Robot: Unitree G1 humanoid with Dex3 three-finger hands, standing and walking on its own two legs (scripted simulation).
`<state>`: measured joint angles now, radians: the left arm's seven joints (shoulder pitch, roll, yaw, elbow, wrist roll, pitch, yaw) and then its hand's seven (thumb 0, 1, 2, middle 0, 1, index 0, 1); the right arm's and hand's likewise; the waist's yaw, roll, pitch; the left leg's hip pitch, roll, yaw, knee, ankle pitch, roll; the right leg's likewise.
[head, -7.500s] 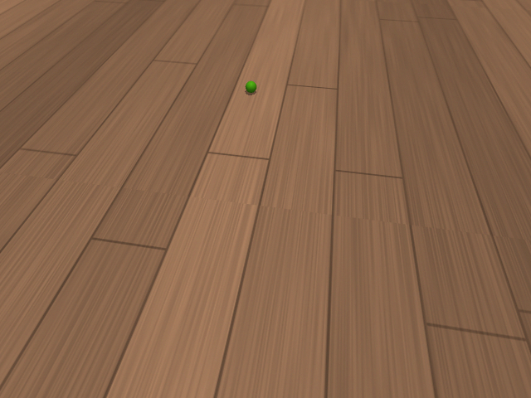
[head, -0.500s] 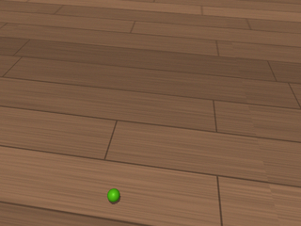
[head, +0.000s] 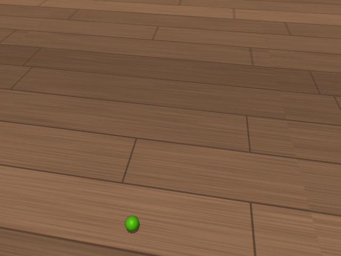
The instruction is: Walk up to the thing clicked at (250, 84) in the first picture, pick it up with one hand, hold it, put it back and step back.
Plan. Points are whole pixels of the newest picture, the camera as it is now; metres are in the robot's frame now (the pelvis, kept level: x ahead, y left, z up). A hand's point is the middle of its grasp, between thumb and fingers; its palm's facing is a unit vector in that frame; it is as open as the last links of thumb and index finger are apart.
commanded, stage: stand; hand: left
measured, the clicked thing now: (131, 223) +0.40 +0.23 -0.74
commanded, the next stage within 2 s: none
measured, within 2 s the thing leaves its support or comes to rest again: neither
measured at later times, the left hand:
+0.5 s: hand out of the picture +0.08 +0.24 -0.15, palm faces -0.04 -0.94 -0.34, open 7.4 cm
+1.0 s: hand out of the picture +0.08 +0.23 -0.15, palm faces -0.04 -0.94 -0.35, open 7.4 cm
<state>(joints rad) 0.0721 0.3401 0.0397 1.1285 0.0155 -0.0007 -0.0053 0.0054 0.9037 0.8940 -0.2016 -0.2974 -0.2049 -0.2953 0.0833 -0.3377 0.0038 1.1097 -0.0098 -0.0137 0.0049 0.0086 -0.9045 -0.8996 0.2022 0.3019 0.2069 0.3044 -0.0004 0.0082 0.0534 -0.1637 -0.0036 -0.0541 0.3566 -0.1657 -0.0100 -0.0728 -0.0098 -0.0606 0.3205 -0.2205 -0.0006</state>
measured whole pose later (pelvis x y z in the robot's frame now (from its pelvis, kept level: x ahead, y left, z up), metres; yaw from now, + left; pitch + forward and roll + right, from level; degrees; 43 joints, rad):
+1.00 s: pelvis +0.00 -0.02 +0.00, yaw -2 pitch -2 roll +0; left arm 0.12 0.34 0.01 1.13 0.01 -0.01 0.00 0.01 0.90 0.89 -0.20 -0.30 -0.21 -0.30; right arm 0.11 -0.35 0.01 1.13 -0.01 -0.01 0.00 0.01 -0.91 -0.90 0.20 0.30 0.21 0.30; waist 0.00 0.01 0.05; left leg -0.12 0.03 -0.03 0.31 -0.15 -0.04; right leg -0.05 0.02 -0.04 0.29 -0.21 -0.03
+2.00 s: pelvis +0.00 -0.01 +0.00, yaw -2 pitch -2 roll +0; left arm 0.13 0.35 0.00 1.13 0.01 -0.01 0.00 0.01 0.90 0.89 -0.20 -0.30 -0.21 -0.30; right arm 0.12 -0.35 0.02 1.13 -0.01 -0.01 0.00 0.01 -0.90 -0.90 0.20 0.30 0.21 0.30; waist 0.00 0.00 0.05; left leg -0.12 0.02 -0.02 0.30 -0.14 -0.03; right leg -0.06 0.01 -0.02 0.30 -0.20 -0.02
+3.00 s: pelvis +0.01 -0.01 +0.00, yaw -3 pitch -2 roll +0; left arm 0.13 0.35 0.00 1.12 0.01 -0.01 0.00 0.01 0.90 0.89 -0.20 -0.30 -0.21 -0.30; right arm 0.11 -0.35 0.01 1.12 -0.01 -0.01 0.00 0.01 -0.90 -0.90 0.20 0.30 0.21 0.30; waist 0.00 0.01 0.05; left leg -0.10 0.03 -0.01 0.29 -0.16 -0.03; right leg -0.05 0.02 -0.01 0.29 -0.21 -0.02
